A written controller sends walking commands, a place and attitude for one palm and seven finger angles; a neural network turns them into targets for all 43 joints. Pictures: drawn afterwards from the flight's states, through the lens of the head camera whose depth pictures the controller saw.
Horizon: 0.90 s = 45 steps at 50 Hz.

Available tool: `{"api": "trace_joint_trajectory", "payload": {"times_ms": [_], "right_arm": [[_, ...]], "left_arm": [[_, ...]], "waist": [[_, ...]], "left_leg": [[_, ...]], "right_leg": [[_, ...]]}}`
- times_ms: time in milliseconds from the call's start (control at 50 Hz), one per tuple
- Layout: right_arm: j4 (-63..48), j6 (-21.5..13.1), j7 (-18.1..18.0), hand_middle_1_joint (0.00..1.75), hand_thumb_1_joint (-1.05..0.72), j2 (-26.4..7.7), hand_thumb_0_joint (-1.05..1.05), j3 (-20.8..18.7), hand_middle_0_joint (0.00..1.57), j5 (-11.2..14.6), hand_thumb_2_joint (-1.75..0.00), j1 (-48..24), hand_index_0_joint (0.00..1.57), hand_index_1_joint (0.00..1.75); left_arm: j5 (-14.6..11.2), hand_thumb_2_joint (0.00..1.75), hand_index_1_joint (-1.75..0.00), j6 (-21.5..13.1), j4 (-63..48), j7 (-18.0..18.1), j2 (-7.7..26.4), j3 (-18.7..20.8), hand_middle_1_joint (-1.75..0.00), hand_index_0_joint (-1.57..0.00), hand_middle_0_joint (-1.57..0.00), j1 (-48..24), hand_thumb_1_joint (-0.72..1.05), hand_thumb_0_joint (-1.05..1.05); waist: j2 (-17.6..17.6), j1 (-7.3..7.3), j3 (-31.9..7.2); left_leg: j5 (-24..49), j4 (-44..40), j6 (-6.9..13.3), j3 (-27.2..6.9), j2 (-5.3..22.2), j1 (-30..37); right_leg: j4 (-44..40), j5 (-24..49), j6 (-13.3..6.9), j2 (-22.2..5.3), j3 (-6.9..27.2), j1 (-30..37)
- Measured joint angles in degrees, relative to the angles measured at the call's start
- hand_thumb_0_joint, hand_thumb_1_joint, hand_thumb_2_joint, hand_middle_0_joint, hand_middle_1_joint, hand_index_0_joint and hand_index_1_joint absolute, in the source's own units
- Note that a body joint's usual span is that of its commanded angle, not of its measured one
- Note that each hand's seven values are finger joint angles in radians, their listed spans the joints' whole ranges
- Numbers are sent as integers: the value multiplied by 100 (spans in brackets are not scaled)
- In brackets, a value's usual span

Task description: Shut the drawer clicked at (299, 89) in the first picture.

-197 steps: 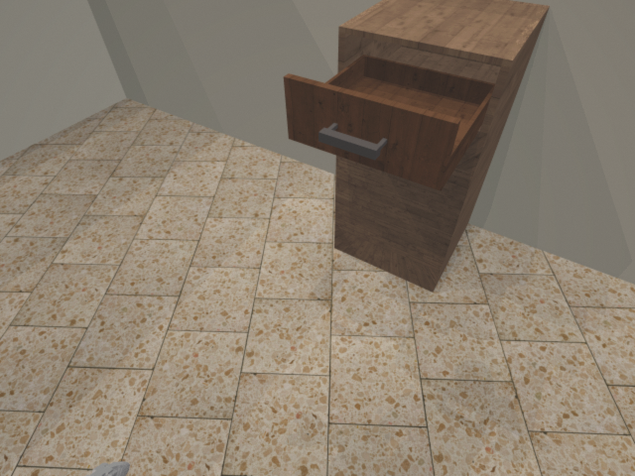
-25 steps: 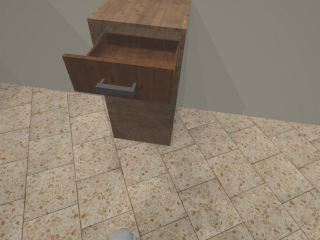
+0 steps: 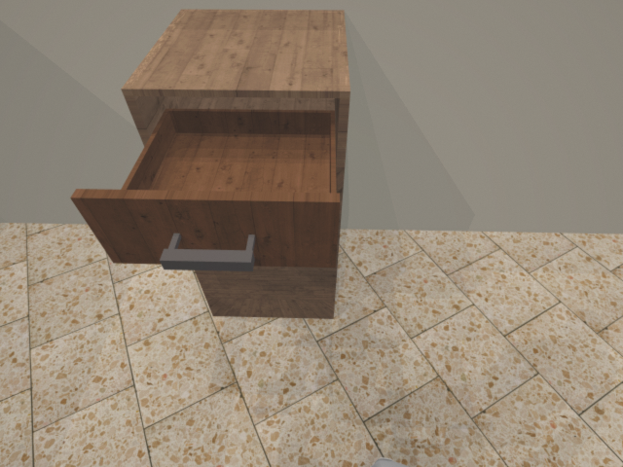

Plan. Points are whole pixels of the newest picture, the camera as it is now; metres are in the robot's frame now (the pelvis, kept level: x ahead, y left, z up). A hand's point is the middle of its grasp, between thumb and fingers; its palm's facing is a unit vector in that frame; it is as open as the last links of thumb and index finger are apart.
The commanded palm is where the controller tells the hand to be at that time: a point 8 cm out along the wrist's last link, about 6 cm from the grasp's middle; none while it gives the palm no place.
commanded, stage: take the last steps up to it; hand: left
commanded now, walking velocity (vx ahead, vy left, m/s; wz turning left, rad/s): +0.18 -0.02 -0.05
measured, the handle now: (211, 249) +0.43 +0.17 +0.02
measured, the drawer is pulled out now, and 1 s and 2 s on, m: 0.29 0.29 0.29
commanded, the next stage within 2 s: come to a stop and stand still in 0.08 s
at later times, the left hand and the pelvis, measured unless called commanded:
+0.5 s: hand out of the picture +0.11 +0.19 -0.19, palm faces +0.08 -0.98 -0.19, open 7.3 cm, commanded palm none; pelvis +0.10 +0.01 -0.01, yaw -1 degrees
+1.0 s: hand out of the picture +0.04 +0.13 -0.16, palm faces +0.05 -0.97 -0.22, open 7.4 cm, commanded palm none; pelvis +0.06 -0.04 +0.01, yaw -1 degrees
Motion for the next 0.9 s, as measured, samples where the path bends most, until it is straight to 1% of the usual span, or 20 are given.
{"api": "trace_joint_trajectory", "payload": {"times_ms": [80,120,160,200,220,260,300,380,400,440,480,520,560,640,680,720,760,800,860,900], "right_arm": [[152,53,-7,29,-91,68,0,15,20,0,-89,244,20,30],[235,101,8,29,-91,75,1,19,20,48,-89,278,20,30],[277,182,18,29,-91,58,1,15,20,70,-89,208,20,30],[255,248,17,29,-91,36,1,-16,20,74,-89,96,20,29],[220,271,13,29,-91,18,1,-26,20,71,-89,19,20,29],[103,308,-15,29,-91,-34,1,-35,20,72,-89,-179,20,29],[-44,321,-45,29,-91,-85,1,-40,20,96,-89,-399,19,29],[-259,380,-107,29,-93,-233,2,-81,20,110,-89,-774,19,29],[-305,375,-97,29,-94,-274,2,-94,20,114,-89,-822,19,29],[-360,357,-94,29,-94,-239,2,-103,20,98,-89,-932,19,29],[-446,350,-101,29,-93,-183,1,-60,20,75,-89,-1035,19,29],[-526,341,-139,29,-93,-126,1,-17,20,55,-89,-1151,19,29],[-602,354,-175,29,-93,-96,1,-8,20,42,-89,-1275,20,29],[-698,391,-153,29,-92,-61,0,3,20,36,-89,-1483,20,30],[-721,404,-134,29,-92,-60,0,-12,20,32,-89,-1533,20,30],[-714,421,-104,29,-91,-82,0,-35,20,16,-89,-1541,20,30],[-674,448,-64,29,-91,-121,0,-65,20,5,-89,-1488,20,30],[-602,497,-26,29,-91,-140,0,-100,20,28,-89,-1365,20,30],[-420,649,27,29,-91,-249,0,-162,20,65,-89,-1103,20,30],[-314,693,68,29,-91,-325,0,-175,20,48,-89,-901,20,30]], "left_arm": [[7,90,-30,-101,-41,9,-42,-31,-30,-20,-20,-95,91,1],[8,90,-30,-238,-18,37,-80,-46,-30,-20,-20,-123,91,1],[-32,90,-30,-337,10,67,-128,-91,-30,-20,-20,-72,91,1],[-109,90,-30,-393,21,174,-145,-6,-30,-20,-20,48,93,0],[-116,90,-30,-404,27,228,-108,24,-30,-20,-20,102,94,-1],[-79,90,-30,-364,92,281,-27,11,-30,-20,-20,217,95,-2],[-41,90,-30,-271,181,310,13,-29,-30,-20,-20,319,95,-2],[-40,90,-30,-64,312,312,-3,-90,-30,-20,-20,468,94,-1],[-47,90,-30,-15,322,308,-8,-92,-30,-20,-20,513,93,-1],[-71,90,-30,97,348,312,53,-76,-30,-20,-20,535,93,0],[-97,90,-30,182,329,335,111,-69,-30,-20,-20,541,92,0],[-100,90,-30,238,311,345,150,-58,-30,-20,-20,509,92,0],[-88,90,-30,258,278,333,179,-34,-30,-20,-20,464,92,1],[-71,90,-30,291,180,286,249,3,-30,-20,-20,429,91,1],[-61,90,-30,323,150,263,267,12,-30,-20,-20,427,91,1],[-58,90,-30,326,140,241,263,1,-30,-20,-20,434,91,1],[-63,90,-30,281,156,226,240,-21,-30,-20,-20,469,91,1],[-47,90,-30,179,161,220,241,-55,-30,-20,-20,585,91,1],[-4,90,-30,145,292,229,83,-142,-30,-20,-20,768,91,1],[-11,90,-30,126,348,231,-10,-175,-30,-20,-20,947,91,1]], "waist": [[92,-104,65],[201,-94,135],[267,-84,199],[265,-9,191],[264,26,175],[253,59,146],[239,92,133],[241,185,195],[238,210,209],[28,263,251],[-108,328,274],[-128,324,298],[-119,308,332],[-113,302,340],[-77,277,316],[-10,236,279],[62,199,205],[34,197,70],[208,228,-105],[211,283,-270]], "left_leg": [[-517,514,-181,-5,182,32],[-949,1503,-238,-121,394,-302],[-1313,2961,-257,-446,447,-907],[-1228,3905,-283,-627,486,-1453],[-1101,4100,-316,-679,532,-1682],[-874,3935,-413,-733,620,-1986],[-656,3294,-486,-757,670,-2081],[79,1854,-550,-808,647,-1829],[432,1501,-524,-795,636,-1682],[330,1442,-284,-680,506,-1575],[218,1405,-146,-588,455,-1537],[301,1246,-105,-579,459,-1518],[461,1063,-98,-591,460,-1523],[726,795,-117,-552,486,-1588],[826,721,-148,-537,514,-1628],[913,675,-189,-539,544,-1665],[988,647,-246,-546,556,-1698],[948,738,-323,-519,500,-1783],[-96,1323,-450,-774,452,-1895],[-285,1894,-443,-907,366,-1947]], "right_leg": [[-931,189,-100,167,-140,652],[-876,156,-226,301,-227,760],[-837,-96,-271,373,-345,907],[-1072,-126,-259,431,-406,1138],[-1231,-78,-229,459,-435,1253],[-1500,1,-231,499,-459,1431],[-1627,22,-209,508,-437,1521],[-1394,-181,-80,491,-370,1541],[-1223,-294,-36,482,-353,1509],[-871,-503,41,328,-254,1410],[-269,-1138,62,330,-60,1195],[613,-1561,63,448,143,907],[1285,-1553,75,533,287,691],[1694,-1412,132,563,424,551],[1439,-1427,140,526,406,655],[874,-1469,117,472,340,883],[48,-1319,63,432,263,1227],[-1038,-907,-6,366,232,1668],[-1287,-610,-93,434,162,1797],[-1590,-475,-121,429,205,1903]]}}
